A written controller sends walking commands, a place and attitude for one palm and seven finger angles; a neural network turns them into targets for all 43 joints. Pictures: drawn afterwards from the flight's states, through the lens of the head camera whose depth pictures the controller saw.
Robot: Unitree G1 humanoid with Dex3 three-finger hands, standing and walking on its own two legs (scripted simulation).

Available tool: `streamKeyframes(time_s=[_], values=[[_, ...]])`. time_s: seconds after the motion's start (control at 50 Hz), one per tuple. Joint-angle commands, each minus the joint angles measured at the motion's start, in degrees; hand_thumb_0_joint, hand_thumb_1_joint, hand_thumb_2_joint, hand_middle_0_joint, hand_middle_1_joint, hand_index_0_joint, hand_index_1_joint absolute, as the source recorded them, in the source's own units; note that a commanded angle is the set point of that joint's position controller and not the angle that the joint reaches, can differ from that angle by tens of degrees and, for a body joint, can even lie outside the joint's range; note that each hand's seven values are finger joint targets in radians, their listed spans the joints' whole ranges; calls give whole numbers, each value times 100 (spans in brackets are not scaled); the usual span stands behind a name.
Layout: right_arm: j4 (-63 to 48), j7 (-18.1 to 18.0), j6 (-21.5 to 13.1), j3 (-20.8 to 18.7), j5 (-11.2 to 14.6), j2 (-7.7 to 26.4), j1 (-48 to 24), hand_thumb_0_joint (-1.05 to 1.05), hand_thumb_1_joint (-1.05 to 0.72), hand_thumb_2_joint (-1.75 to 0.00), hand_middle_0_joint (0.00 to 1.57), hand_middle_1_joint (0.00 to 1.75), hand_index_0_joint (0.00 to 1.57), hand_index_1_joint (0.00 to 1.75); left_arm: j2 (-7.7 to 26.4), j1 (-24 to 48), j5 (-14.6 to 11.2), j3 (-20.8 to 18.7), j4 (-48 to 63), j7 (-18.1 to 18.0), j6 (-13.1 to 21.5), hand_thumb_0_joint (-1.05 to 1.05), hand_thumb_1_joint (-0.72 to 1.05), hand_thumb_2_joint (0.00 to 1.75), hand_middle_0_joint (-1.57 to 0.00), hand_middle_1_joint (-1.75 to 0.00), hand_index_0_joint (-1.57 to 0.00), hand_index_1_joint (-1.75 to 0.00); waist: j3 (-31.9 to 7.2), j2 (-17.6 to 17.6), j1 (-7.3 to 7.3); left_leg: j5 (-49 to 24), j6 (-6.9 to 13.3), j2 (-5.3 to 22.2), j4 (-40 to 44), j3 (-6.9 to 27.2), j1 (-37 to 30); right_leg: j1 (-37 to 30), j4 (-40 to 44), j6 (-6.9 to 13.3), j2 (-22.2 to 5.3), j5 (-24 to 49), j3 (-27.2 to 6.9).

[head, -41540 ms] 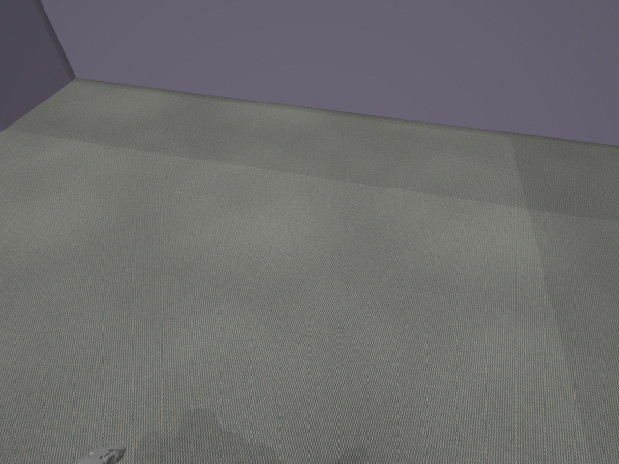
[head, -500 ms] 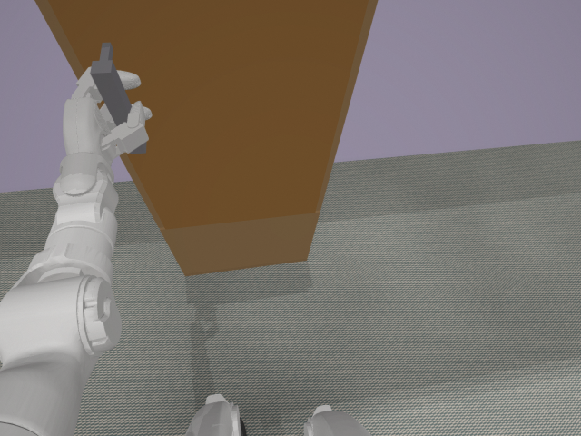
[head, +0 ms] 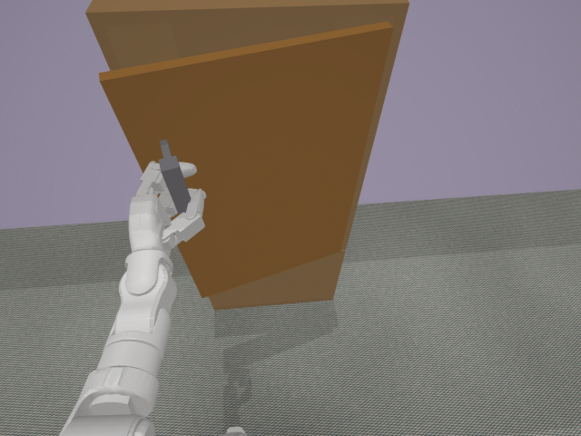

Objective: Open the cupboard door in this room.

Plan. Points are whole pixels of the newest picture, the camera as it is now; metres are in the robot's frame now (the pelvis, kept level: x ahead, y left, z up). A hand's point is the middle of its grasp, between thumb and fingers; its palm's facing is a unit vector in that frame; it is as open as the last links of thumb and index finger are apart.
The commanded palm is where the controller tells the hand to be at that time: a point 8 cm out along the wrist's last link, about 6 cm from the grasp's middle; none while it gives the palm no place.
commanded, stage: pull the door open along its arc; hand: left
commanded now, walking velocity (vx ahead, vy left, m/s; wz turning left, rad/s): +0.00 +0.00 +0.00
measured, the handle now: (179, 188) +0.45 +0.16 +0.07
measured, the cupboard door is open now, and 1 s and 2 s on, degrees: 16 43 44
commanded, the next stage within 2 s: open thumb and fingers to let go in 0.56 s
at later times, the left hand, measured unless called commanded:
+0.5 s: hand (269, 283) +0.30 +0.03 +0.08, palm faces +0.35 -0.93 -0.05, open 6.3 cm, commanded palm +0.21 +0.05 +0.07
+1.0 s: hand (268, 293) +0.28 +0.03 +0.07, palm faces +0.45 -0.89 -0.05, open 8.9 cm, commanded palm +0.24 +0.06 +0.07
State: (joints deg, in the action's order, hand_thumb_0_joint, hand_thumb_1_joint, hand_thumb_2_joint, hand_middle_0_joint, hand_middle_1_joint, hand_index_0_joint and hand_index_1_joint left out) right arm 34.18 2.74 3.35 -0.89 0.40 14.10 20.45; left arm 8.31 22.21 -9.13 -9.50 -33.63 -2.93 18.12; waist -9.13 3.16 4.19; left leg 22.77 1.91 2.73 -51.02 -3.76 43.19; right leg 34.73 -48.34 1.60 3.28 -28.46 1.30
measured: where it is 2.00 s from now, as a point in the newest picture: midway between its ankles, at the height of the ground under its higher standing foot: outside the picture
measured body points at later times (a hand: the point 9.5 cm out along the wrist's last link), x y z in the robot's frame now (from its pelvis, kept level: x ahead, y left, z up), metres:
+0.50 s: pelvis -0.01 -0.04 +0.00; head +0.00 -0.06 +0.45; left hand +0.27 +0.08 +0.09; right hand +0.18 -0.23 -0.10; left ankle +0.02 +0.10 -0.69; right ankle -0.06 -0.11 -0.69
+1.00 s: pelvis -0.01 -0.07 +0.00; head +0.01 -0.11 +0.45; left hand +0.26 +0.07 +0.08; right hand +0.18 -0.28 -0.11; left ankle +0.02 +0.10 -0.69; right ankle -0.06 -0.11 -0.69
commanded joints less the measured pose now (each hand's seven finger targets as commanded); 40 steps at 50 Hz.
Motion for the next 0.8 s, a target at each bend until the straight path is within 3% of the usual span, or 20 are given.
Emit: streamKeyframes(time_s=[0.0, 0.04, 0.12, 0.14, 0.2, 0.26, 0.3, 0.44, 0.5, 0.54, 0.58, 0.62, 0.64, 0.7, 0.78], values=[[-667, 68, -336, -253, -141, 579, -156, 0, -90, -90, 20, 30, 20, 30, -27, 460, 176, -62, 1919, -1605, 107, 0, 90, 90, -40, -135, -40, -135, -1599, -321, -362, -2729, -114, -183, 356, 356, -2023, -357, 349, -133, 78, 3198, 226], [-699, 98, -337, -273, -231, 533, -276, 0, -90, -90, 20, 30, 20, 30, -364, 321, 597, 320, 2352, -2209, 30, 0, 90, 90, -40, -135, -40, -135, -1734, -396, -364, -2836, -125, -151, 319, 406, -2110, -381, 272, -109, 53, 3130, 224], [-758, 137, -267, -252, -371, 399, -711, 0, -90, -90, 20, 30, 20, 30, -1334, 87, 1267, 1151, 2765, -3283, -422, 0, 90, 90, -40, -135, -40, -135, -1573, -320, -304, -2481, -169, -147, 296, 417, -2053, -298, 295, -57, -27, 2815, 270], [-750, 91, -246, -240, -424, 391, -722, 0, -90, -90, 20, 30, 20, 30, -1418, 109, 1449, 1300, 2688, -3404, -556, 0, 90, 90, -40, -135, -40, -135, -1395, -636, -197, -2276, -151, -137, 285, 467, -1938, -244, 332, -55, -14, 2682, 280], [-810, -15, -202, -230, -448, 294, -1002, 0, -90, -90, 20, 30, 20, 30, -1849, 180, 1763, 1822, 2955, -3524, -769, 0, 90, 90, -40, -135, -40, -135, -1359, -564, -157, -1985, -142, -156, 310, 457, -1969, -239, 431, -16, -87, 2503, 217], [-879, -75, -200, -182, -385, 203, -1209, 0, -90, -90, 20, 30, 20, 30, -2219, -231, 1617, 2203, 3088, -3414, -926, 0, 90, 90, -40, -135, -40, -135, -1278, -610, -192, -1900, -147, -169, 390, 459, -2067, -427, 574, -33, -137, 2658, 180], [-907, -96, -207, -138, -344, 169, -1312, 0, -90, -90, 20, 30, 20, 30, -2299, -439, 1472, 2325, 3328, -3348, -972, 0, 90, 90, -40, -135, -40, -135, -1265, -663, -192, -1823, -155, -201, 422, 454, -2090, -620, 653, -88, -205, 2908, 123], [-1059, -42, -325, -14, -262, 44, -1602, 0, -90, -90, 20, 30, 20, 30, -2595, -1990, 1367, 2768, 4019, -3185, -1215, 0, 90, 90, -40, -135, -40, -135, -931, -679, -349, -1592, -182, -250, 483, 456, -2051, -938, 903, -138, -339, 3086, 42], [-1118, -21, -363, 37, -251, -10, -1679, 0, -90, -90, 20, 30, 20, 30, -2642, -2759, 1233, 2795, 4431, -3124, -1398, 0, 90, 90, -40, -135, -40, -135, -1033, -856, -455, -1638, -204, -308, 482, 437, -2053, -1278, 938, -224, -447, 3722, -19], [-1085, -46, -357, 57, -245, 10, -1708, 0, -90, -90, 20, 30, 20, 30, -2477, -2691, 1203, 2647, 4464, -3145, -1505, 0, 90, 90, -40, -135, -40, -135, -780, -951, -436, -1559, -218, -340, 463, 451, -1924, -1290, 1054, -254, -512, 3814, -96], [-1000, -108, -350, 63, -275, 23, -1755, 0, -90, -90, 20, 30, 20, 30, -2308, -2243, 1232, 2503, 4335, -3181, -1489, 0, 90, 90, -40, -135, -40, -135, -479, -956, -352, -1273, -221, -379, 435, 477, -1788, -1044, 1189, -304, -588, 3432, -257], [-897, -164, -390, 56, -320, 33, -1776, 0, -90, -90, 20, 30, 20, 30, -2119, -1733, 1257, 2283, 4181, -3244, -1385, 0, 90, 90, -40, -135, -40, -135, -409, -944, -313, -1127, -213, -408, 358, 510, -1675, -890, 1294, -353, -675, 3202, -476], [-798, -207, -405, 57, -329, 57, -1789, 0, -90, -90, 20, 30, 20, 30, -1815, -1113, 1266, 2037, 4138, -3319, -1296, 0, 90, 90, -40, -135, -40, -135, -331, -988, -258, -1044, -200, -419, 302, 549, -1534, -791, 1333, -366, -721, 2988, -594], [-733, -213, -480, 11, -384, 23, -1762, 0, -90, -90, 20, 30, 20, 30, -2004, -1336, 1243, 2005, 3838, -3328, -1168, 0, 69, 81, -38, -133, -38, -133, -681, -1001, -383, -1132, -221, -438, 261, 571, -1466, -972, 1221, -392, -784, 3344, -700], [-789, -188, -472, -73, -339, 65, -1544, 0, -90, -90, 20, 30, 20, 30, -2026, -1576, 1299, 2144, 4012, -3151, -1020, 0, 41, 69, -36, -130, -36, -130, -1055, -1030, -348, -1494, -206, -427, 291, 534, -1574, -1294, 924, -433, -775, 4510, -587]])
